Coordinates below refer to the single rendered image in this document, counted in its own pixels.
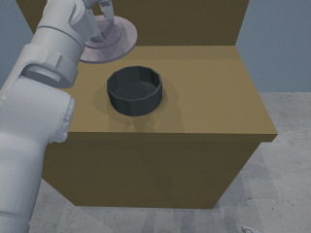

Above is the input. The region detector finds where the table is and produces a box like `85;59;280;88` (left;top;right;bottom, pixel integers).
16;0;278;210

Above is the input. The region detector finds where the pot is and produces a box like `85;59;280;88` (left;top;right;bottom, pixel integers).
107;65;162;117

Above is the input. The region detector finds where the robot left upper arm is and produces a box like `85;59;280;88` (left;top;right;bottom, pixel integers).
0;76;76;233

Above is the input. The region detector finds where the robot left hand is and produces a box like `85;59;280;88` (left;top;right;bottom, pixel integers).
89;0;115;43

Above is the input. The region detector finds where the robot left forearm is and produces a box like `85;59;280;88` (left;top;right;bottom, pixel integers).
0;0;94;115

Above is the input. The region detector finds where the lid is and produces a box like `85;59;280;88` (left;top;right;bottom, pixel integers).
79;15;138;64

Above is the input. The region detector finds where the knob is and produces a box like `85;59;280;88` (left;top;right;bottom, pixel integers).
95;16;115;40

